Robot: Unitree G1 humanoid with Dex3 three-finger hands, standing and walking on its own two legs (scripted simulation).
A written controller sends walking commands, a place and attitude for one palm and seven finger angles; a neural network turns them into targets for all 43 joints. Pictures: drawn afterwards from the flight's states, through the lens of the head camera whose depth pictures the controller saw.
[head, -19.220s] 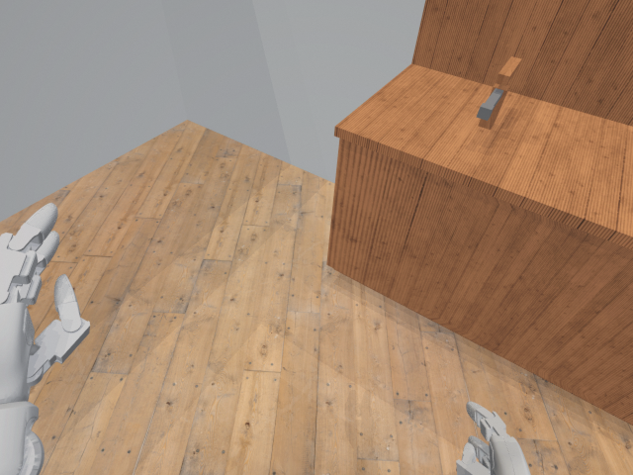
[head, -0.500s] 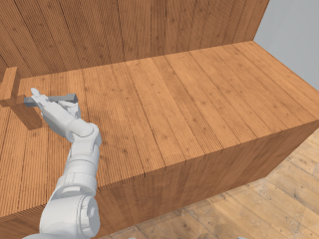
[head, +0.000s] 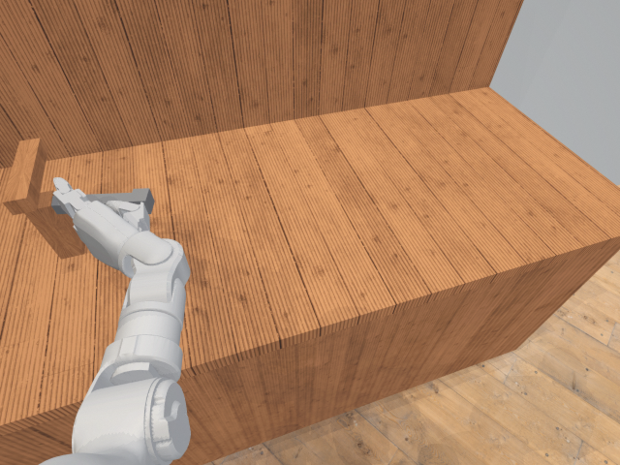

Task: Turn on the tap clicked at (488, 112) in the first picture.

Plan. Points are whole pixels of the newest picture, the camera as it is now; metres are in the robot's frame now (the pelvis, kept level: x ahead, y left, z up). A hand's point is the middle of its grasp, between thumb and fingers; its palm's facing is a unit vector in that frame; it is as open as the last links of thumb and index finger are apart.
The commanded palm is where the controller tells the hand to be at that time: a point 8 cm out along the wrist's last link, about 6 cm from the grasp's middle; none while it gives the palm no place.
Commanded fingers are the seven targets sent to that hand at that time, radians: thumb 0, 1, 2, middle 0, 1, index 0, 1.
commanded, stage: lift the hand up off the lever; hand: left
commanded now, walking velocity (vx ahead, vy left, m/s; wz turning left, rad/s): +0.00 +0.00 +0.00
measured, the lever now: (142, 201) +0.48 +0.26 +0.07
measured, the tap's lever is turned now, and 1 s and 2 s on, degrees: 76 76 76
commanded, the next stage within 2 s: draw the hand back beside the body in 1.28 s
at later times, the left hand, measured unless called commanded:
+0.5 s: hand (136, 200) +0.42 +0.23 +0.14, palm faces +0.83 -0.56 -0.05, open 7.8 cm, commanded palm +0.36 +0.23 +0.13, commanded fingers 0.00 0.90 0.90 -0.15 -0.15 -0.15 -0.15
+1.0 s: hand (133, 196) +0.40 +0.22 +0.16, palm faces +0.82 -0.56 -0.06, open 7.8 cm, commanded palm +0.35 +0.22 +0.15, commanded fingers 0.00 0.90 0.90 -0.15 -0.15 -0.15 -0.15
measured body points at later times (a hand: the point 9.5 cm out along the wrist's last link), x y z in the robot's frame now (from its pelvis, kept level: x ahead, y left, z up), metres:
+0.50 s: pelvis +0.00 +0.00 +0.01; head +0.01 -0.01 +0.46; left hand +0.37 +0.25 +0.14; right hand +0.12 -0.24 -0.11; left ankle +0.04 +0.12 -0.70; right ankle -0.03 -0.08 -0.70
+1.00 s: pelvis -0.01 -0.01 +0.01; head -0.01 -0.02 +0.46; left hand +0.35 +0.24 +0.16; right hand +0.14 -0.25 -0.10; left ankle +0.04 +0.12 -0.70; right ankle -0.03 -0.08 -0.70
